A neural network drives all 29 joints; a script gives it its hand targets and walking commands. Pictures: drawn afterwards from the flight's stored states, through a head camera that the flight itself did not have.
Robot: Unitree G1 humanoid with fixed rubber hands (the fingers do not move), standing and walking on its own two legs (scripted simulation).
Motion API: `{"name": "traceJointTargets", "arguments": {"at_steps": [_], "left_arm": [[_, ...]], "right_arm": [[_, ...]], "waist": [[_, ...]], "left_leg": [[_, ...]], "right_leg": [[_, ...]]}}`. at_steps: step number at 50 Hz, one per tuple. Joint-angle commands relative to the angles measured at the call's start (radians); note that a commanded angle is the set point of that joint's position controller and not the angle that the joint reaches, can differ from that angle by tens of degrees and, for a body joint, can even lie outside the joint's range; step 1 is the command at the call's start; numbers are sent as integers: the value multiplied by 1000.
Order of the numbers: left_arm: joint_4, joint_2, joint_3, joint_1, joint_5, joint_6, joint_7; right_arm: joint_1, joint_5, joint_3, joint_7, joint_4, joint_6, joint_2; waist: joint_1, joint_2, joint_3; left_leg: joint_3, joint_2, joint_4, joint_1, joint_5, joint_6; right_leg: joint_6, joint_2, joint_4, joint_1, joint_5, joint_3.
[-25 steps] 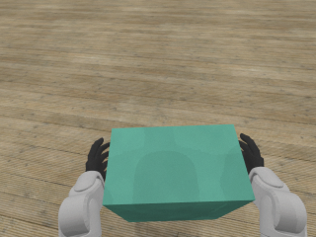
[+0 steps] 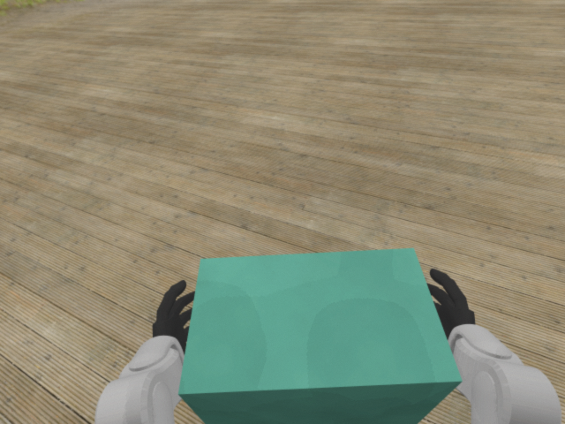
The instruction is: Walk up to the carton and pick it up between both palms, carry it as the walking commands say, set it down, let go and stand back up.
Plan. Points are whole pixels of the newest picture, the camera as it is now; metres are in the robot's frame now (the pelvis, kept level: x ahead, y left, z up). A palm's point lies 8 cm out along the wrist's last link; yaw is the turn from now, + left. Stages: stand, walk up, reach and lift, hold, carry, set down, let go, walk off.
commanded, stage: carry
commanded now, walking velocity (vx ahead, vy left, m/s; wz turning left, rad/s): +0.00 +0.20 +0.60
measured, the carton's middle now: (310, 361) +0.22 -0.01 +0.02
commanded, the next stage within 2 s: none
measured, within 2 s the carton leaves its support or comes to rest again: neither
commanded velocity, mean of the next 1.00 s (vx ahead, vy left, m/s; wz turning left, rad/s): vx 0.00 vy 0.20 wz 0.60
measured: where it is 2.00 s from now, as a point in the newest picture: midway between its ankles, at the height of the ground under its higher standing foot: outside the picture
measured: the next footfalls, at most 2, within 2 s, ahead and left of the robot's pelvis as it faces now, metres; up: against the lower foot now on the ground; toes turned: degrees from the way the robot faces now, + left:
left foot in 0.22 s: +0.03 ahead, +0.25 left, +0.00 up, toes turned +14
right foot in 0.54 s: +0.02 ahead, +0.10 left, +0.00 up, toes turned +12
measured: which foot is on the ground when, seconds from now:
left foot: up 0.00-0.20, down 0.22-0.56, up 0.58-0.92, down 0.94-1.00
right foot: down 0.00-0.22, up 0.24-0.52, down 0.54-0.94, up 0.96-1.00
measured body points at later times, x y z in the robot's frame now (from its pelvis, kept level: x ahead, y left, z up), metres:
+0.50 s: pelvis -0.05 +0.16 -0.01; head -0.04 +0.16 +0.44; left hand +0.13 +0.39 +0.06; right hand +0.22 +0.06 +0.06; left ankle -0.01 +0.24 -0.73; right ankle -0.02 +0.07 -0.71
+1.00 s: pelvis -0.16 +0.29 -0.02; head -0.16 +0.30 +0.43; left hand -0.08 +0.58 +0.05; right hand +0.14 +0.31 +0.06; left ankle -0.20 +0.42 -0.73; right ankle -0.05 +0.12 -0.70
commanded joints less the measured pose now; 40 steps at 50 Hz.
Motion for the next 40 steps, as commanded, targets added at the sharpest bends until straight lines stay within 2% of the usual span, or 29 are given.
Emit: {"name": "traceJointTargets", "arguments": {"at_steps": [1, 3, 7, 8, 9, 10, 11, 12, 13, 14, 15, 16, 18, 21, 24, 25, 26, 27, 28, 29, 30, 31, 32, 33, 34, 35, 37, 40], "left_arm": [[-153, -606, -706, -417, -201, 1, -90], [-146, -593, -702, -395, -205, 6, -92], [-132, -595, -701, -381, -200, 8, -99], [-128, -601, -704, -380, -200, 4, -99], [-131, -608, -710, -392, -205, 1, -99], [-136, -615, -716, -399, -207, -3, -100], [-141, -607, -721, -404, -208, -5, -103], [-165, -597, -742, -417, -219, -2, -107], [-189, -622, -788, -449, -243, -9, -115], [-169, -675, -792, -448, -255, -18, -121], [-169, -724, -812, -458, -274, -29, -130], [-173, -749, -828, -466, -286, -39, -134], [-198, -760, -842, -450, -276, -62, -130], [-218, -709, -825, -405, -242, -73, -117], [-193, -651, -792, -348, -218, -62, -109], [-184, -638, -781, -336, -215, -56, -109], [-173, -630, -770, -327, -213, -51, -110], [-162, -624, -757, -318, -211, -45, -112], [-143, -613, -738, -306, -205, -39, -115], [-116, -610, -719, -311, -200, -39, -113], [-97, -606, -716, -324, -193, -37, -110], [-121, -621, -710, -356, -196, -41, -115], [-140, -617, -706, -373, -194, -39, -121], [-146, -626, -708, -393, -197, -36, -122], [-141, -629, -707, -392, -197, -32, -122], [-141, -618, -703, -388, -197, -30, -121], [-143, -592, -698, -361, -196, -22, -118], [-151, -575, -698, -357, -195, -13, -117]], "right_arm": [[-399, 157, 722, 52, -112, -19, 656], [-378, 150, 719, 39, -104, -14, 662], [-365, 150, 714, 34, -97, -12, 673], [-365, 151, 712, 37, -95, -13, 676], [-357, 151, 709, 39, -89, -15, 683], [-342, 150, 702, 40, -77, -18, 689], [-333, 148, 691, 43, -65, -22, 690], [-292, 128, 663, 41, -49, -28, 666], [-286, 136, 664, 46, -60, -48, 682], [-329, 157, 689, 53, -98, -58, 719], [-352, 161, 704, 62, -118, -71, 751], [-361, 166, 714, 71, -136, -83, 766], [-330, 174, 733, 88, -146, -100, 774], [-329, 190, 767, 98, -174, -107, 739], [-305, 190, 780, 89, -179, -94, 693], [-303, 187, 782, 85, -179, -89, 682], [-306, 184, 783, 80, -177, -82, 673], [-314, 181, 783, 75, -174, -76, 665], [-321, 171, 780, 69, -165, -69, 657], [-324, 164, 786, 71, -168, -57, 652], [-369, 147, 769, 69, -142, -55, 641], [-395, 165, 770, 74, -135, -61, 667], [-399, 174, 772, 78, -136, -62, 674], [-405, 180, 769, 79, -141, -59, 683], [-401, 177, 768, 75, -141, -56, 683], [-400, 174, 765, 69, -137, -52, 677], [-378, 170, 761, 58, -121, -41, 673], [-359, 170, 756, 46, -108, -31, 681]], "waist": [[12, -207, -15], [14, -257, -46], [21, -352, -107], [23, -363, -125], [11, -347, -143], [2, -278, -173], [-8, -118, -154], [-28, 174, -120], [-22, 336, -134], [-5, 246, -149], [3, 183, -162], [9, 149, -197], [9, 158, -227], [7, 136, -207], [3, 131, -201], [4, 120, -197], [11, 97, -191], [21, 74, -189], [36, 0, -182], [30, -389, -152], [19, -276, -55], [17, -110, -39], [16, -57, -43], [16, -80, -34], [12, -123, -13], [13, -169, -7], [18, -227, -30], [16, -300, -71]], "left_leg": [[33, 37, -87, -37, -22, -27], [55, 33, -203, 7, -55, -25], [86, 25, -470, 100, -18, 0], [95, 20, -558, 126, 6, 10], [114, 4, -689, 188, 88, 20], [112, -24, -787, 303, 151, 31], [33, -1, -853, 431, 175, 39], [-328, 227, -913, 528, 344, 117], [-430, 315, -829, 533, 644, 206], [-342, 279, -743, 539, 753, 208], [-273, 236, -704, 519, 768, 198], [-234, 206, -696, 507, 699, 190], [-222, 176, -711, 484, 609, 193], [-282, 169, -775, 401, 421, 209], [-351, 183, -800, 365, 432, 227], [-354, 175, -801, 343, 443, 219], [-335, 153, -798, 306, 428, 195], [-296, 118, -784, 232, 383, 149], [-234, 61, -708, 76, 282, 75], [-85, -73, -302, -53, -102, 12], [-71, 20, -25, -156, -130, -1], [-120, 48, 91, -115, -80, 4], [-110, 50, 142, -94, -33, 1], [-85, 56, 121, -99, -1, -6], [-48, 55, 58, -96, 21, -19], [-10, 42, -3, -85, 14, -27], [37, 32, -98, -40, -28, -34], [67, 30, -279, 44, -27, -24]], "right_leg": [[-71, -244, -243, 93, 225, 136], [-66, -255, -211, 139, 348, 97], [-26, -296, -148, 218, 490, 48], [-14, -306, -116, 238, 506, 45], [11, -298, -66, 235, 484, 27], [43, -260, 18, 181, 381, 12], [71, -203, 147, 13, 164, 4], [117, -88, 333, -296, -326, -17], [119, -7, 505, -394, -509, 23], [102, -22, 591, -404, -470, 108], [99, -14, 610, -397, -398, 128], [95, -9, 613, -367, -310, 137], [86, 19, 576, -306, -230, 132], [71, 61, 429, -204, -200, 121], [51, 101, 266, -102, -201, 118], [45, 111, 196, -49, -198, 119], [39, 117, 88, 29, -165, 108], [31, 97, -60, 160, -99, 96], [0, -28, -235, 340, -58, 207], [-166, -442, -345, 294, 110, 636], [-231, -496, -334, 196, 208, 604], [-207, -422, -296, 132, 201, 495], [-160, -354, -288, 108, 183, 372], [-120, -297, -275, 116, 172, 274], [-80, -245, -254, 130, 217, 188], [-65, -229, -233, 143, 307, 149], [-64, -241, -208, 166, 439, 107], [-35, -259, -174, 190, 487, 45]]}}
